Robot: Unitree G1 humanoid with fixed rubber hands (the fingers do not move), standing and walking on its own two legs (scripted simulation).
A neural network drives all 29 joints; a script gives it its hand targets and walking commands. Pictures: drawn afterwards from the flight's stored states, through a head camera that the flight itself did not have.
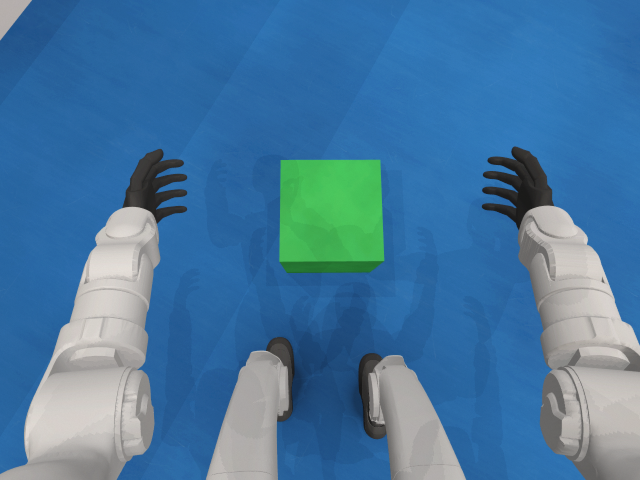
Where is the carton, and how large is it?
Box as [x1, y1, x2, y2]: [279, 160, 383, 272]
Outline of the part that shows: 281,160 279,261 287,272 369,272 382,262 383,240 379,160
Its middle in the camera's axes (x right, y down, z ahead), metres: +0.02 -0.05 +0.98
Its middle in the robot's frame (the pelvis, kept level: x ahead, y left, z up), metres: +0.53 -0.02 -0.58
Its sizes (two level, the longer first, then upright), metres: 0.234 0.228 0.230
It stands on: the floor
